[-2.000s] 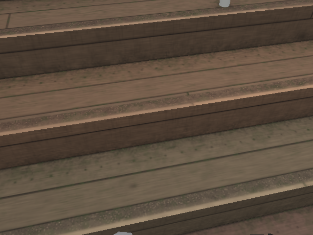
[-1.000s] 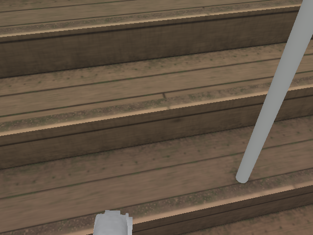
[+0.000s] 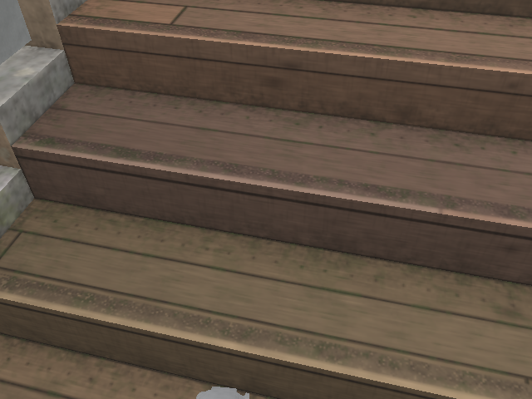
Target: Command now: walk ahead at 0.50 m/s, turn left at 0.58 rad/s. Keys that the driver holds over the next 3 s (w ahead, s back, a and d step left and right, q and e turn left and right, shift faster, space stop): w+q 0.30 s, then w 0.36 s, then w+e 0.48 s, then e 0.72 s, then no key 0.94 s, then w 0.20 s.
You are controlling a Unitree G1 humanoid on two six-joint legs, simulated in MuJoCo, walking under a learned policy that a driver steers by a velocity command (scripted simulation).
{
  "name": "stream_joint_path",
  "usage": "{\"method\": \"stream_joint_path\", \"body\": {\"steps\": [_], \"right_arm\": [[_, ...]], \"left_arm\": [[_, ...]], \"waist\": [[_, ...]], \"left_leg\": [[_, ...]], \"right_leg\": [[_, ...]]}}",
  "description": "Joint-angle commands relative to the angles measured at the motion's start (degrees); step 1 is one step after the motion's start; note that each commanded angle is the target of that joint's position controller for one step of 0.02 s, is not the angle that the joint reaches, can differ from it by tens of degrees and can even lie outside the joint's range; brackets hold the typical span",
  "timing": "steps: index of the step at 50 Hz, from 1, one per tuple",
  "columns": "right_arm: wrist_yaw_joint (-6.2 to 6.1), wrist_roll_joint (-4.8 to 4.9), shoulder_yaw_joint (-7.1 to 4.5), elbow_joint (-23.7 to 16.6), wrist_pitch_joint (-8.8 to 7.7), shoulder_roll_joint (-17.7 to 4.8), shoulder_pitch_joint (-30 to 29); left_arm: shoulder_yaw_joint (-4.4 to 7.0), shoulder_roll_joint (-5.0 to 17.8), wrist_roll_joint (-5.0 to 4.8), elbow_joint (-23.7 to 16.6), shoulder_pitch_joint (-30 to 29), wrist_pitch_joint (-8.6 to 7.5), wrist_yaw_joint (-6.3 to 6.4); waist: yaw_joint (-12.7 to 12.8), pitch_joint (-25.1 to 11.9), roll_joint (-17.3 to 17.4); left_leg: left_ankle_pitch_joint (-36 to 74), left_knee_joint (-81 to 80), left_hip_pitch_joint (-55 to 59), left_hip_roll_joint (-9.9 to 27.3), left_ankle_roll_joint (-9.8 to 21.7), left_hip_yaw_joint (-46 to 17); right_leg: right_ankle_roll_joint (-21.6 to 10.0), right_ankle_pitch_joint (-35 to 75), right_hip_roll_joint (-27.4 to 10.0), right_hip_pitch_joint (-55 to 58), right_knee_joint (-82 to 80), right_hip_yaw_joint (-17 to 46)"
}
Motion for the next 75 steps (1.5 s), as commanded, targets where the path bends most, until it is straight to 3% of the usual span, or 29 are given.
{"method": "stream_joint_path", "body": {"steps": [1,7,9,14,16,17,18,20,23,27,33,34,35,36,37,41,42,44,45,48,50,54,60,64,68,70,71,72,75], "right_arm": [[0.15,-0.68,1.88,-2.4,0.23,1.7,-2.6],[-0.97,-0.09,4.55,-11.7,2.66,1.8,-19.3],[-0.16,-1.12,5.57,-13.7,4.77,2.8,-25.4],[0.27,0.52,2.74,-12.9,2.71,0.2,-10.5],[-2.3,1.96,-0.8,-6.1,1.04,-8.7,11.9],[-2.49,-1.95,-1.87,-2.0,1.99,-11.9,23.2],[-3.66,-2.25,-5.06,1.5,1.11,-16.6,27.8],[-3.75,-0.96,-3.14,6.7,-1.55,-6.5,23.1],[-1.26,-3.89,0.15,8.2,-1.32,4.0,7.5],[-1.74,-5.52,1.22,11.5,-2.82,5.6,9.4],[-1.96,-7.75,3.32,13.8,-4.23,1.3,26.2],[-1.79,-6.84,3.84,14.2,-4.32,1.9,29.0],[-7.24,2.21,0.59,15.1,-5.38,0.1,28.5],[-10.21,2.28,0.69,15.3,-5.47,-1.5,29.2],[-3.69,-3.77,2.64,9.9,-5.69,-3.2,15.7],[-0.33,-1.6,-1.9,11.5,-5.76,-11.4,23.6],[-0.03,-6.71,-1.33,11.8,-5.46,-6.0,32.3],[1.78,-5.06,-1.84,8.4,-2.99,-2.3,17.4],[1.08,-1.89,-2.1,7.8,-3.13,-2.1,14.3],[-2.04,-2.73,-0.84,3.5,-4.56,0.4,5.9],[-2.49,-3.55,0.1,2.8,-3.42,1.4,6.8],[-2.68,-1.3,1.56,-2.1,-2.5,0.3,-2.6],[-3.7,-2.91,3.0,-9.6,-3.51,1.7,-18.9],[-4.5,-3.18,3.57,-18.4,1.32,5.4,-38.6],[-4.71,-1.33,-1.42,-14.5,0.76,-3.5,-15.8],[-5.92,-3.82,-1.42,-9.7,0.62,-4.8,5.8],[-6.4,-5.96,-2.56,-8.6,0.02,-6.3,7.7],[-7.41,-4.11,-2.99,-6.8,-2.43,-8.4,0.5],[-6.36,-0.61,0.37,-2.9,-5.2,8.0,-9.3]], "left_arm": [[-1.87,-0.2,1.34,-0.3,1.2,-1.7,-0.16],[-4.09,-0.6,4.15,4.1,11.8,-2.25,-0.29],[-4.02,0.7,1.82,1.4,7.7,-1.98,-2.01],[-0.17,13.9,-1.1,-1.5,6.7,-6.0,-1.61],[-1.13,8.7,3.12,-3.1,14.2,-6.83,-4.4],[-0.09,7.5,-0.25,-2.4,9.2,-4.99,-6.96],[0.19,5.2,-3.86,-4.0,4.3,-3.52,-7.44],[0.22,1.6,-3.06,-5.1,-1.2,-4.62,-4.97],[-1.79,-2.1,-3.96,-8.7,-8.5,-3.31,-3.3],[-2.9,-2.3,-4.05,-9.0,-10.9,-0.85,-4.11],[-3.55,1.3,-5.19,-19.8,-32.4,1.26,-1.85],[-3.62,1.2,-4.47,-21.1,-35.4,2.11,-1.24],[-4.19,-5.8,-5.6,-21.3,-32.5,1.81,2.51],[-5.27,-7.7,-6.55,-22.0,-31.8,1.71,4.2],[-5.03,-1.8,-4.12,-22.7,-27.1,3.64,-0.26],[-2.08,3.0,-4.4,-25.5,-26.1,3.57,-3.75],[-1.24,5.8,-5.35,-19.6,-14.4,2.51,-2.8],[0.45,10.8,-1.34,-12.0,7.9,2.7,-1.25],[0.97,10.4,-0.73,-9.7,11.5,0.84,0.07],[-0.4,0.0,-2.11,-5.5,-2.3,-0.23,-1.03],[-2.67,-5.9,-4.23,-4.6,-11.5,-1.25,-1.57],[-2.09,0.1,-0.56,-2.8,-6.2,-2.81,-1.43],[-2.97,-2.7,0.52,4.7,16.1,-3.31,-0.7],[-2.2,-0.6,-4.06,0.6,12.2,-4.22,-4.02],[2.8,10.6,-7.56,-5.7,6.2,-6.94,-4.64],[1.41,-2.3,-4.4,-8.7,12.2,-5.92,-3.65],[3.4,0.9,-7.46,-8.1,3.5,-3.61,-3.57],[4.42,1.4,-7.94,-9.0,0.3,-3.1,-2.93],[2.6,-3.4,-4.55,-7.2,0.5,-2.13,-0.13]], "waist": [[-2.2,6.4,-2.9],[0.4,8.1,-8.3],[-0.2,10.1,-6.6],[-10.3,4.7,-18.0],[-12.2,-17.6,-6.0],[-15.3,-15.4,-3.7],[-16.8,-9.2,-3.0],[-10.3,0.2,4.4],[0.0,2.5,-5.8],[2.1,8.2,0.2],[-6.1,7.7,1.4],[-7.7,7.6,1.9],[-6.8,11.9,-4.3],[-5.6,13.4,-1.5],[1.7,8.5,7.6],[0.9,-0.5,8.3],[-3.0,-13.0,-1.4],[9.2,-5.4,-17.3],[8.2,0.1,-15.4],[-2.3,5.1,1.5],[-8.0,3.7,-1.8],[-6.7,4.2,-1.8],[1.2,9.0,-6.8],[1.0,9.4,-9.6],[-9.9,-2.7,-13.8],[-12.2,-28.5,14.0],[-16.5,-17.9,11.8],[-11.8,-4.7,4.6],[-1.8,0.8,-7.6]], "left_leg": [[1.0,4.1,-15.6,0.4,3.7,-1.3],[3.9,-12.4,-19.3,6.8,5.3,7.0],[-5.8,-23.7,-3.9,8.2,4.2,12.1],[-10.7,-54.1,31.0,-7.1,1.5,20.0],[5.7,-63.6,83.2,-2.1,9.9,-7.8],[-10.0,-88.8,86.1,6.3,12.1,-34.1],[-13.9,-96.5,78.6,11.5,8.8,-43.8],[-11.0,-92.9,60.9,9.1,8.1,-35.8],[-3.5,-93.3,49.3,9.1,5.6,-21.3],[-6.8,-98.8,44.8,5.4,3.5,-7.0],[-7.2,-108.1,46.5,5.7,3.0,-1.2],[-5.5,-110.0,49.1,7.8,4.2,-2.4],[-1.6,-116.4,53.6,9.2,3.3,-9.2],[4.0,-117.0,61.3,11.3,2.5,-7.6],[33.0,-110.5,62.0,15.0,3.0,2.4],[91.6,-94.2,83.4,14.3,5.6,8.9],[87.3,-81.6,68.8,10.6,1.9,6.6],[9.7,-45.6,29.9,-6.0,-2.0,-0.6],[12.8,-24.7,20.1,-6.0,-1.0,-11.5],[14.1,-10.9,10.2,-4.6,1.3,-10.8],[8.3,-6.9,8.1,-1.2,3.1,-7.2],[7.4,-14.4,10.6,3.0,0.7,4.6],[-7.0,-1.4,-20.3,3.2,-0.6,5.1],[-9.2,-36.7,14.4,4.4,-4.5,15.4],[-4.6,-61.2,49.7,-4.7,-4.1,14.0],[13.3,-84.3,87.7,21.8,15.7,-33.5],[-15.6,-95.2,71.3,24.5,12.8,-45.0],[-30.2,-96.7,58.3,21.1,7.3,-36.8],[-15.8,-95.3,43.8,18.0,2.6,-8.9]], "right_leg": [[-11.0,10.0,-13.4,9.7,-15.9,11.9],[-9.7,12.5,-15.6,20.2,-24.5,7.7],[-10.4,17.8,-16.8,10.7,-31.6,3.0],[-10.9,99.7,-18.0,20.5,-12.6,-1.9],[-4.7,66.5,-9.6,-12.8,21.3,7.0],[-2.3,18.2,0.6,-27.1,38.2,14.4],[-2.6,22.8,3.9,-33.3,63.5,26.6],[-3.4,25.7,4.5,-41.4,87.1,32.9],[-11.1,24.4,2.8,-50.2,94.4,31.4],[-13.4,13.9,1.2,-59.6,106.0,24.2],[-6.7,18.8,-4.0,-56.7,79.1,13.7],[-5.5,16.0,-3.9,-55.3,73.9,12.0],[-1.9,5.6,-0.3,-53.1,75.9,6.2],[-2.2,1.5,-2.7,-54.0,71.3,8.6],[-4.8,7.7,-3.4,-45.1,55.5,13.1],[-6.1,-2.6,8.7,-27.0,28.1,4.5],[-12.0,18.7,6.4,-2.7,34.2,19.9],[-21.0,-16.5,-5.3,13.0,-4.6,62.8],[-15.9,-28.0,-5.8,8.6,-7.3,69.8],[-12.2,-5.7,-5.2,-3.2,-2.6,53.2],[-10.1,2.7,-2.5,-10.2,-4.5,41.5],[-8.4,5.3,2.2,-19.6,-8.2,29.5],[-12.8,19.8,-4.0,9.9,-4.3,41.3],[-11.0,33.0,-6.1,-13.0,-21.9,40.2],[-5.0,99.5,-5.7,0.5,-2.4,32.9],[-0.5,15.6,9.2,-26.2,30.6,33.2],[0.0,7.8,9.4,-31.5,62.7,36.7],[0.0,12.1,5.7,-37.4,68.6,34.3],[-3.9,12.1,-1.4,-33.1,70.8,27.6]]}}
